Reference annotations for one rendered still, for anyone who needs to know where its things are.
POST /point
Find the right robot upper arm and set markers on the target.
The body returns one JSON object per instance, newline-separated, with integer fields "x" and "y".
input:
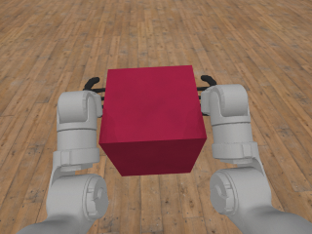
{"x": 243, "y": 194}

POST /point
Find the carton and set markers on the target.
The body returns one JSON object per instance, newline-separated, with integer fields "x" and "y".
{"x": 151, "y": 121}

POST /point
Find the left robot upper arm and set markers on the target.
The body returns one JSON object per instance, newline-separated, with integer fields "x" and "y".
{"x": 74, "y": 203}

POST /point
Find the left robot forearm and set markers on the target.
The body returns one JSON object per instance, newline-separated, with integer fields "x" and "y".
{"x": 77, "y": 124}

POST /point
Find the right robot hand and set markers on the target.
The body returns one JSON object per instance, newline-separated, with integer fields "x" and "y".
{"x": 211, "y": 81}

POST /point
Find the left robot hand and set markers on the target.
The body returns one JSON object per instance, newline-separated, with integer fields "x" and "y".
{"x": 88, "y": 87}

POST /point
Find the right robot forearm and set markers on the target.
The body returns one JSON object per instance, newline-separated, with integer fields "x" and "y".
{"x": 228, "y": 107}

